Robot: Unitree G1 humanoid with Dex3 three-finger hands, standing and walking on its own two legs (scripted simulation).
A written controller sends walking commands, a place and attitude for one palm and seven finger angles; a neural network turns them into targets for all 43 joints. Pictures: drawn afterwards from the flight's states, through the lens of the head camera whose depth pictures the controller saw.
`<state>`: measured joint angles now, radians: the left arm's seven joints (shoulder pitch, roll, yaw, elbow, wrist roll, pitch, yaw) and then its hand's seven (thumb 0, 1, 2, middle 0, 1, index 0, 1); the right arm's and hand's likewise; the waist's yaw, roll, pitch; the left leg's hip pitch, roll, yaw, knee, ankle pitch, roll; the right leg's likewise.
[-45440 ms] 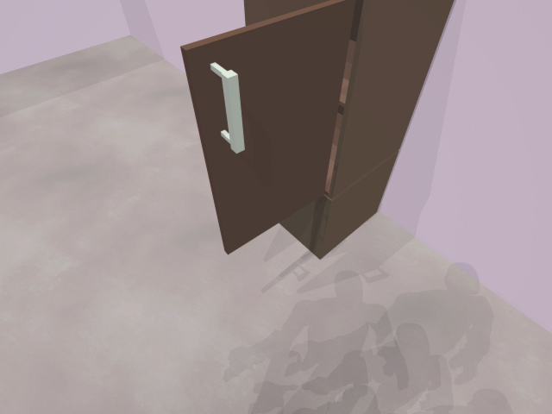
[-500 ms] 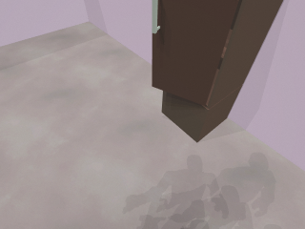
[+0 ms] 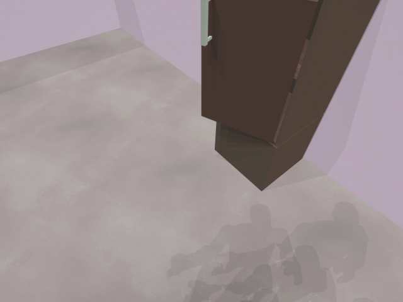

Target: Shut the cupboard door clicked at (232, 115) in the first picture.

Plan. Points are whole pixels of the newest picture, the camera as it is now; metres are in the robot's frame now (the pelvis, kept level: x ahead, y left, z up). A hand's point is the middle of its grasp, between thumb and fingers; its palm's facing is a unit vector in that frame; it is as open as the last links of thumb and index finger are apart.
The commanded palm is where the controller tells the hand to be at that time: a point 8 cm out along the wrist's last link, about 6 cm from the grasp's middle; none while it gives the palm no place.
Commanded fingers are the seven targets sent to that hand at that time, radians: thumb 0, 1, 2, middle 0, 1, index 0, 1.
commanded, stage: walk to a spot facing it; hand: left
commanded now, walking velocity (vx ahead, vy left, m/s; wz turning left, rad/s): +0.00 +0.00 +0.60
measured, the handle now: (207, 21) +0.98 +0.02 +0.13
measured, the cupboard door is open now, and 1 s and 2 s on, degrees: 21 21 21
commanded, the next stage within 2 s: turn to face it in 1.20 s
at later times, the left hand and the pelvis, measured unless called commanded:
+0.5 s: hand out of the picture -0.01 +0.25 -0.19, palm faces +0.30 -0.92 -0.24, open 7.4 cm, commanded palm none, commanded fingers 0.00 0.90 0.90 -0.20 -0.30 -0.20 -0.30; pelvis -0.02 +0.03 -0.02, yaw +18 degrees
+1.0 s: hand out of the picture -0.07 +0.19 -0.18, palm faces +0.67 -0.71 -0.22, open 7.4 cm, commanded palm none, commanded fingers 0.00 0.90 0.90 -0.20 -0.30 -0.20 -0.30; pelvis +0.07 +0.07 -0.01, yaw +41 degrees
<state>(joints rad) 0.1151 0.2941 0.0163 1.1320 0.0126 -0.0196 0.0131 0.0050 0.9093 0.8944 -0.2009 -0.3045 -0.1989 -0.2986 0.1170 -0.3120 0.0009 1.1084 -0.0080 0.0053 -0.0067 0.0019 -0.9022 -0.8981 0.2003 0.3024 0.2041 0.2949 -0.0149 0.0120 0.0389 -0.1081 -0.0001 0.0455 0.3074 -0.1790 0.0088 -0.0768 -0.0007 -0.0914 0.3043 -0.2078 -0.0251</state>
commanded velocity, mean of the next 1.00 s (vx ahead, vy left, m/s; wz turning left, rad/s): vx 0.23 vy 0.00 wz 0.55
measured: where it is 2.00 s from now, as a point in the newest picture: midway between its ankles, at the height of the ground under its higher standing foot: outside the picture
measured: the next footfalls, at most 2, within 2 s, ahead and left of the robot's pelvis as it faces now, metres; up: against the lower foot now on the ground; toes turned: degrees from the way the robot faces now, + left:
right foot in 0.66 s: +0.08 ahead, -0.08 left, +0.00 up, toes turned +22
left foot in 1.06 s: +0.11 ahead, +0.28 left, +0.00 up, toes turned +49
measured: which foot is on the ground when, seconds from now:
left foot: down 0.00-0.64, up 0.66-1.00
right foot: down 0.00-0.32, up 0.34-0.64, down 0.66-1.00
